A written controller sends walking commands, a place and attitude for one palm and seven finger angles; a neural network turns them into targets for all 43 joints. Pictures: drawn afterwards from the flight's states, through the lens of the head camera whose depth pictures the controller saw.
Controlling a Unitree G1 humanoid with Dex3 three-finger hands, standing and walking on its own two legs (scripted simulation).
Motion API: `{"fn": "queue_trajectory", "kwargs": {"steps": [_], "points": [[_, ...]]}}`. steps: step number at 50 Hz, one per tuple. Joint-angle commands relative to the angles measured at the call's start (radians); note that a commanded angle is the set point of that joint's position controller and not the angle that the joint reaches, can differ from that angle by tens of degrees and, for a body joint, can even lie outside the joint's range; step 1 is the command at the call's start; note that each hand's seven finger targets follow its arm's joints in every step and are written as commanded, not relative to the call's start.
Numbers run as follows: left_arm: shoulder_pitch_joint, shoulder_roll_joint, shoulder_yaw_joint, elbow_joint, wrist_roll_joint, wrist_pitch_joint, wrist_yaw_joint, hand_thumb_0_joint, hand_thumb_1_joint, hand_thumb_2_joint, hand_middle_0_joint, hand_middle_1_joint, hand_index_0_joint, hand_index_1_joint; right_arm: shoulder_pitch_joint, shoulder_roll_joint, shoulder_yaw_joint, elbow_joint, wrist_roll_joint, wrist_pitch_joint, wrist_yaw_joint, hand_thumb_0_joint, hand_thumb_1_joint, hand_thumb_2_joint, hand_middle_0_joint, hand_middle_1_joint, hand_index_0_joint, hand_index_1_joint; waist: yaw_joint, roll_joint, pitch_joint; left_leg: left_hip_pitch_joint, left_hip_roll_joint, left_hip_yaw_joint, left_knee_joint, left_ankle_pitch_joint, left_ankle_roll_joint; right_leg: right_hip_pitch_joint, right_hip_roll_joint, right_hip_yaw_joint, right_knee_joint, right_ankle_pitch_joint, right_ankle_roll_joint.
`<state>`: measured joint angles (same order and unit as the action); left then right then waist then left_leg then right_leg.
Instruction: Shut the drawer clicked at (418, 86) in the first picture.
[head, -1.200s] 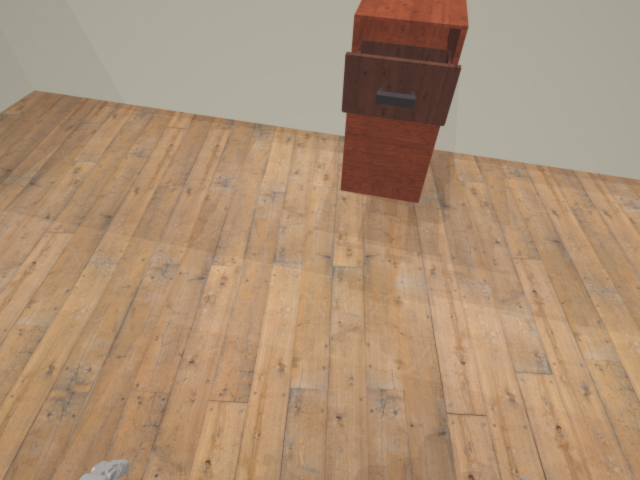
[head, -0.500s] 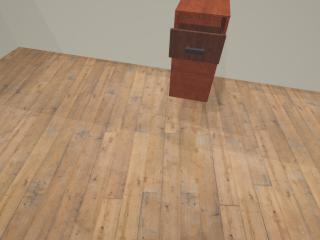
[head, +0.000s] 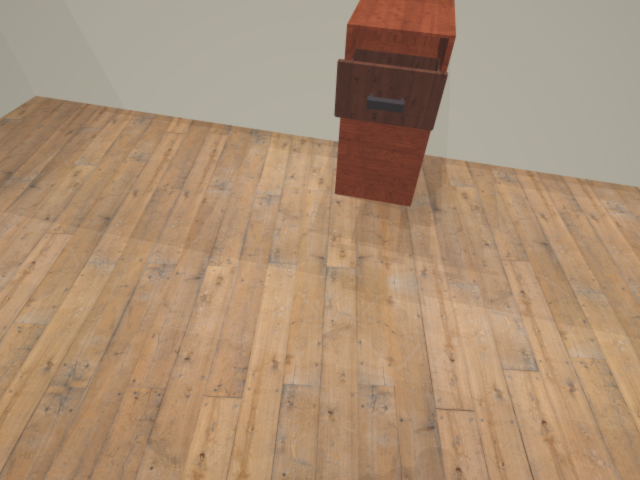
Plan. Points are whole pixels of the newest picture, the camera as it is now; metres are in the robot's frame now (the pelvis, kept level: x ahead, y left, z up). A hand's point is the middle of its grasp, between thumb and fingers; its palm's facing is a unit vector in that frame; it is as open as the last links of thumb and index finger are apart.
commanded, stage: look at it before walking up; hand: left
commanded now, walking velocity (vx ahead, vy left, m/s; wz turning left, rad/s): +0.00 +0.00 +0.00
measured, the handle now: (386, 101) +1.18 -0.14 -0.10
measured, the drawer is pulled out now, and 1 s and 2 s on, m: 0.30 0.30 0.30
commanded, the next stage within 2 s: walk to a spot facing it in 0.34 s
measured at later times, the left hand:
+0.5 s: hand out of the picture +0.06 +0.25 -0.16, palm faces -0.02 -0.95 -0.32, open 7.4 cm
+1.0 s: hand out of the picture +0.10 +0.13 -0.17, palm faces -0.14 -0.97 -0.18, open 7.4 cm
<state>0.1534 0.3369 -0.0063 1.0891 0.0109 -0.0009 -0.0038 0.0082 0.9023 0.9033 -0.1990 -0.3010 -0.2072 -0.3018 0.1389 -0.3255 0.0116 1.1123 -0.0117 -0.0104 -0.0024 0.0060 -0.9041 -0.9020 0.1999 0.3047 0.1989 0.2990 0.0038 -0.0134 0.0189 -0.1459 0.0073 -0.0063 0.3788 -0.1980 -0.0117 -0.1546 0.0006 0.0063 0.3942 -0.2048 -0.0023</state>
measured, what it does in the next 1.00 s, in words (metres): walks ahead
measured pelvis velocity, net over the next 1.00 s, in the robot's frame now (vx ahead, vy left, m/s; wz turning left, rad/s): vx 0.12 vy -0.05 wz -0.23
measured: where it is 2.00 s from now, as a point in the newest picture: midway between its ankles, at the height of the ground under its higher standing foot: (357, 419)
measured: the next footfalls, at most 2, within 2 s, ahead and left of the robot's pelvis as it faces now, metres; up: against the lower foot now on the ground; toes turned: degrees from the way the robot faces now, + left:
left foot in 1.28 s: +0.44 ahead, +0.03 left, +0.00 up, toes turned -11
right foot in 1.98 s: +0.54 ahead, -0.28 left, +0.00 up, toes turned -48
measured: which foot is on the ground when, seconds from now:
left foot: down 0.00-0.80, up 0.82-1.00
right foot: down 0.00-1.00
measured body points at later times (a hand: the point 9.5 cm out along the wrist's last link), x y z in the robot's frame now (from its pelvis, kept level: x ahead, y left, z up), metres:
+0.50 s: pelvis +0.01 +0.00 +0.00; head +0.01 +0.01 +0.45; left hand +0.06 +0.30 -0.14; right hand +0.08 -0.29 -0.13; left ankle +0.01 +0.13 -0.74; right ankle +0.01 -0.12 -0.74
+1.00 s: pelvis +0.12 -0.05 -0.01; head +0.13 -0.06 +0.44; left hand +0.11 +0.18 -0.16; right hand +0.11 -0.30 -0.16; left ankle +0.15 +0.08 -0.66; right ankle +0.06 -0.12 -0.75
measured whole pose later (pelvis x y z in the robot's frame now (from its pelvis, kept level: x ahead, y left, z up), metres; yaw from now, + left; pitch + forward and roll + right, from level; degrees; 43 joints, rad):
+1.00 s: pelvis +0.12 -0.05 -0.01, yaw -13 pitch +0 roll +0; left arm 0.43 0.15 0.03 1.05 0.02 -0.05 0.00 0.01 0.90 0.90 -0.20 -0.30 -0.20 -0.30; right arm 0.23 -0.21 -0.04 1.05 -0.03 -0.01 0.01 0.01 -0.91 -0.90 0.20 0.30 0.20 0.30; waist 0.03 0.00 0.03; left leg -0.54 0.10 0.07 1.13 -0.29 -0.04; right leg -0.14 0.05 -0.03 0.44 -0.30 -0.07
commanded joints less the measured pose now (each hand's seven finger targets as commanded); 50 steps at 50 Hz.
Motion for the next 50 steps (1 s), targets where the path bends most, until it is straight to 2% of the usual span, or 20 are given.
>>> {"fn": "queue_trajectory", "kwargs": {"steps": [1, 13, 22, 24, 26, 29, 31, 32, 33, 36, 37, 38, 39, 40, 41, 42, 43, 45, 48, 50], "points": [[-0.038, 0.202, 0.040, -0.064, 0.000, -0.025, 0.014, 0.000, 0.900, 0.900, -0.200, -0.300, -0.200, -0.300, -0.055, -0.209, -0.045, -0.060, 0.003, -0.027, -0.011, 0.000, -0.900, -0.900, 0.200, 0.300, 0.200, 0.300, 0.000, 0.013, -0.045, 0.005, 0.112, -0.096, -0.065, 0.100, 0.039, -0.004, -0.117, 0.111, -0.077, 0.079, -0.030], [-0.031, 0.202, 0.039, -0.058, 0.001, -0.025, 0.013, 0.000, 0.900, 0.900, -0.200, -0.300, -0.200, -0.300, -0.052, -0.208, -0.045, -0.056, 0.003, -0.024, -0.010, 0.000, -0.900, -0.900, 0.200, 0.300, 0.200, 0.300, -0.001, 0.001, -0.023, -0.001, 0.109, -0.094, -0.073, 0.064, 0.037, -0.020, -0.118, 0.119, -0.099, 0.035, -0.029], [-0.027, 0.203, 0.038, -0.056, 0.000, -0.026, 0.014, 0.000, 0.900, 0.900, -0.200, -0.300, -0.200, -0.300, -0.057, -0.211, -0.043, -0.054, 0.004, -0.028, -0.011, 0.000, -0.900, -0.900, 0.200, 0.300, 0.200, 0.300, 0.002, 0.020, -0.056, 0.019, 0.116, -0.095, -0.070, 0.129, 0.038, 0.012, -0.119, 0.107, -0.079, 0.117, -0.028], [0.041, 0.090, 0.017, -0.027, 0.000, -0.007, 0.016, 0.000, 0.900, 0.900, -0.200, -0.300, -0.200, -0.300, 0.007, -0.092, -0.019, -0.031, -0.004, -0.014, -0.009, 0.000, -0.900, -0.900, 0.200, 0.300, 0.200, 0.300, 0.001, 0.009, -0.065, 0.032, 0.111, -0.053, -0.039, 0.012, 0.018, -0.007, -0.107, 0.117, -0.069, -0.006, -0.020], [0.062, 0.088, 0.022, -0.035, 0.005, 0.008, 0.006, 0.000, 0.900, 0.900, -0.200, -0.300, -0.200, -0.300, 0.044, -0.095, -0.027, -0.033, -0.008, -0.005, -0.008, 0.000, -0.900, -0.900, 0.200, 0.300, 0.200, 0.300, -0.002, 0.003, -0.012, 0.005, 0.111, -0.043, -0.029, -0.183, 0.025, -0.078, -0.083, 0.143, -0.060, -0.200, -0.034], [0.078, 0.087, 0.041, -0.076, 0.012, 0.016, -0.011, 0.000, 0.900, 0.900, -0.200, -0.300, -0.200, -0.300, 0.070, -0.131, -0.052, -0.060, -0.012, -0.002, -0.008, 0.000, -0.900, -0.900, 0.200, 0.300, 0.200, 0.300, -0.006, 0.048, 0.094, -0.041, 0.154, -0.087, -0.071, -0.404, 0.056, -0.212, -0.030, 0.135, 0.019, -0.327, -0.045], [0.082, 0.056, 0.047, -0.106, 0.012, 0.010, -0.019, 0.000, 0.900, 0.900, -0.200, -0.300, -0.200, -0.300, 0.113, -0.164, -0.072, -0.071, -0.010, -0.008, -0.011, 0.000, -0.900, -0.900, 0.200, 0.300, 0.200, 0.300, -0.021, 0.140, 0.124, -0.001, 0.252, -0.193, -0.145, -0.488, 0.114, -0.318, 0.029, 0.055, 0.200, -0.285, -0.034], [0.066, 0.032, 0.050, -0.126, 0.011, 0.007, -0.023, 0.000, 0.900, 0.900, -0.200, -0.300, -0.200, -0.300, 0.127, -0.179, -0.085, -0.078, -0.007, -0.015, -0.013, 0.000, -0.900, -0.900, 0.200, 0.300, 0.200, 0.300, -0.026, 0.190, 0.130, 0.017, 0.333, -0.245, -0.189, -0.464, 0.158, -0.361, 0.026, -0.012, 0.330, -0.233, -0.021], [0.036, 0.021, 0.054, -0.150, 0.013, 0.005, -0.026, 0.000, 0.900, 0.900, -0.200, -0.300, -0.200, -0.300, 0.144, -0.171, -0.090, -0.084, -0.007, -0.023, -0.013, 0.000, -0.900, -0.900, 0.200, 0.300, 0.200, 0.300, -0.038, 0.196, 0.137, 0.052, 0.368, -0.246, -0.203, -0.373, 0.188, -0.416, -0.009, -0.013, 0.408, -0.271, -0.015], [0.054, -0.015, 0.063, -0.168, 0.011, -0.011, -0.035, 0.000, 0.900, 0.900, -0.200, -0.300, -0.200, -0.300, 0.130, -0.132, -0.091, -0.094, -0.013, -0.037, -0.014, 0.000, -0.900, -0.900, 0.200, 0.300, 0.200, 0.300, -0.011, 0.141, 0.112, 0.044, 0.362, -0.116, -0.119, -0.122, 0.171, -0.347, -0.061, -0.029, 0.356, -0.271, -0.013], [0.119, -0.031, 0.067, -0.151, 0.010, -0.015, -0.037, 0.000, 0.900, 0.900, -0.200, -0.300, -0.200, -0.300, 0.100, -0.121, -0.091, -0.101, -0.013, -0.038, -0.015, 0.000, -0.900, -0.900, 0.200, 0.300, 0.200, 0.300, 0.023, 0.132, 0.080, -0.009, 0.334, -0.036, -0.045, -0.075, 0.137, -0.222, -0.060, -0.046, 0.268, -0.217, -0.016], [0.226, -0.036, 0.071, -0.115, 0.013, -0.019, -0.037, 0.000, 0.900, 0.900, -0.200, -0.300, -0.200, -0.300, 0.081, -0.110, -0.086, -0.104, -0.013, -0.036, -0.014, 0.000, -0.900, -0.900, 0.200, 0.300, 0.200, 0.300, 0.070, 0.085, 0.040, -0.097, 0.270, 0.048, 0.099, -0.092, 0.096, -0.043, -0.018, -0.095, 0.166, -0.110, -0.020], [0.373, 0.019, 0.084, -0.069, 0.018, -0.029, -0.029, 0.000, 0.900, 0.900, -0.200, -0.300, -0.200, -0.300, 0.063, -0.067, -0.079, -0.118, -0.006, -0.036, -0.008, 0.000, -0.900, -0.900, 0.200, 0.300, 0.200, 0.300, 0.132, -0.077, -0.012, -0.233, 0.176, 0.143, 0.367, -0.142, 0.046, 0.142, -0.056, 0.010, 0.032, -0.124, -0.038], [0.480, 0.148, 0.111, -0.040, 0.019, -0.047, -0.008, 0.000, 0.900, 0.900, -0.200, -0.300, -0.200, -0.300, 0.035, 0.020, -0.056, -0.170, 0.002, -0.041, 0.001, 0.000, -0.900, -0.900, 0.200, 0.300, 0.200, 0.300, 0.157, -0.422, -0.019, -0.543, 0.033, 0.200, 0.692, -0.382, -0.012, 0.276, -0.326, 0.488, -0.146, -0.139, -0.136], [0.519, 0.136, 0.107, -0.036, 0.000, -0.047, 0.009, 0.000, 0.900, 0.900, -0.200, -0.300, -0.200, -0.300, -0.028, -0.011, -0.063, -0.201, -0.007, -0.049, 0.001, 0.000, -0.900, -0.900, 0.200, 0.300, 0.200, 0.300, 0.159, -0.281, -0.013, -0.598, 0.051, 0.069, 0.793, -0.372, 0.003, 0.262, -0.379, 0.620, -0.196, -0.072, -0.189], [0.451, 0.106, 0.101, -0.053, 0.001, -0.052, 0.014, 0.000, 0.900, 0.900, -0.200, -0.300, -0.200, -0.300, -0.018, -0.016, -0.071, -0.192, -0.003, -0.053, 0.003, 0.000, -0.900, -0.900, 0.200, 0.300, 0.200, 0.300, 0.119, -0.184, 0.016, -0.600, 0.098, 0.027, 0.813, -0.268, 0.012, 0.225, -0.356, 0.540, -0.177, -0.097, -0.224], [0.406, 0.070, 0.093, -0.063, 0.004, -0.054, 0.011, 0.000, 0.900, 0.900, -0.200, -0.300, -0.200, -0.300, -0.049, 0.000, -0.070, -0.185, -0.006, -0.055, 0.006, 0.000, -0.900, -0.900, 0.200, 0.300, 0.200, 0.300, 0.108, -0.126, 0.055, -0.594, 0.111, 0.033, 0.833, -0.219, 0.006, 0.145, -0.327, 0.525, -0.181, -0.091, -0.228], [0.332, 0.013, 0.079, -0.082, 0.008, -0.061, 0.015, 0.000, 0.900, 0.900, -0.200, -0.300, -0.200, -0.300, -0.008, 0.022, -0.074, -0.158, -0.014, -0.047, 0.009, 0.000, -0.900, -0.900, 0.200, 0.300, 0.200, 0.300, 0.053, -0.030, 0.081, -0.553, 0.131, 0.025, 0.808, -0.131, -0.007, 0.068, -0.291, 0.404, -0.180, -0.009, -0.221], [0.340, -0.011, 0.072, -0.072, 0.011, -0.076, 0.016, 0.000, 0.900, 0.900, -0.200, -0.300, -0.200, -0.300, 0.034, 0.058, -0.075, -0.148, -0.014, -0.030, 0.014, 0.000, -0.900, -0.900, 0.200, 0.300, 0.200, 0.300, 0.014, -0.026, 0.063, -0.540, 0.126, 0.046, 0.762, -0.049, -0.030, 0.049, -0.239, 0.282, -0.185, 0.133, -0.198], [0.349, -0.016, 0.071, -0.058, 0.012, -0.084, 0.020, 0.000, 0.900, 0.900, -0.200, -0.300, -0.200, -0.300, 0.025, 0.069, -0.078, -0.157, -0.012, -0.028, 0.020, 0.000, -0.900, -0.900, 0.200, 0.300, 0.200, 0.300, 0.009, -0.049, 0.057, -0.566, 0.126, 0.055, 0.718, -0.009, -0.039, 0.086, -0.221, 0.242, -0.187, 0.185, -0.196]]}}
